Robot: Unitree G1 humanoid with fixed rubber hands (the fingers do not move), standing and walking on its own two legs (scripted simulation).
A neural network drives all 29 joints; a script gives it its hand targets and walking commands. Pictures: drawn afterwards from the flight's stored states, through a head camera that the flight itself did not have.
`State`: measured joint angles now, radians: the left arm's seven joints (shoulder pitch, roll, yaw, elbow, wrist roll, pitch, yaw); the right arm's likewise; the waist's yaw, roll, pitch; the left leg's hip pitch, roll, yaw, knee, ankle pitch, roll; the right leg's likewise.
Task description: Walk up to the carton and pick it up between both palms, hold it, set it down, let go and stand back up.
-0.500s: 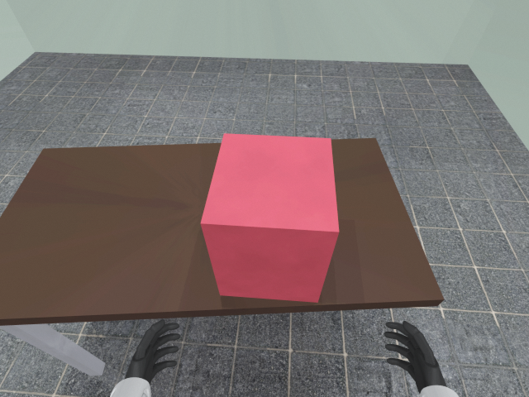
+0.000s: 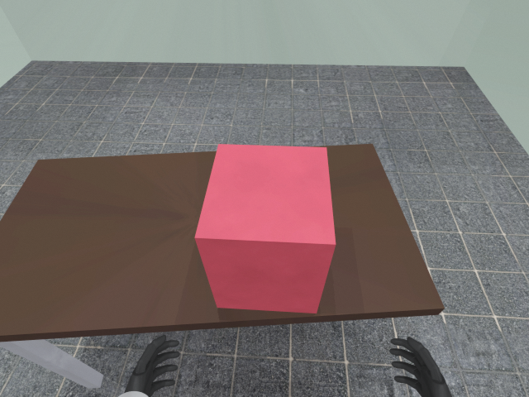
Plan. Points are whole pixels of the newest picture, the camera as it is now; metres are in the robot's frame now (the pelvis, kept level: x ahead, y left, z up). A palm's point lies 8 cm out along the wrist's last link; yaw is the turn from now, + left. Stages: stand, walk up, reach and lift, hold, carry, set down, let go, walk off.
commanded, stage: let go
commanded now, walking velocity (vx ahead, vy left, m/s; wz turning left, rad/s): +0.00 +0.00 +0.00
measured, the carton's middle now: (269, 231) +0.41 +0.04 -0.03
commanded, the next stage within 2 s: stand in 0.48 s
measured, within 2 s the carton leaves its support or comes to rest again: neither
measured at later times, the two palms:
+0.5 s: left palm (144, 389) +0.15 +0.22 -0.08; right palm out of the picture +0.15 -0.22 -0.08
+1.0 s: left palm out of the picture -0.04 +0.25 -0.13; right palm out of the picture -0.02 -0.24 -0.14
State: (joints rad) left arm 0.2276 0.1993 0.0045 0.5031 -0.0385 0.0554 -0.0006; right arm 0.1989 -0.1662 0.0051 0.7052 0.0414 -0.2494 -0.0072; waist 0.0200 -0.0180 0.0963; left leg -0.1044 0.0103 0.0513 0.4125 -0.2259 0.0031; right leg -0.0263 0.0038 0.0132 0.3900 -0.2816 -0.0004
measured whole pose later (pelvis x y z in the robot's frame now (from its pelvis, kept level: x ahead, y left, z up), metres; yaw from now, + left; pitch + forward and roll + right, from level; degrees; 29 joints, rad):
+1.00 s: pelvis -0.04 +0.00 -0.01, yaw +2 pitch -5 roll -1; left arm 0.40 0.22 -0.01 0.90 0.01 -0.01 0.02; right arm 0.37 -0.21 0.01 0.95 -0.01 -0.01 -0.02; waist 0.00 0.02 0.00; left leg -0.20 0.01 0.01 0.49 -0.20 0.01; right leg -0.10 0.01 -0.02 0.46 -0.27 0.00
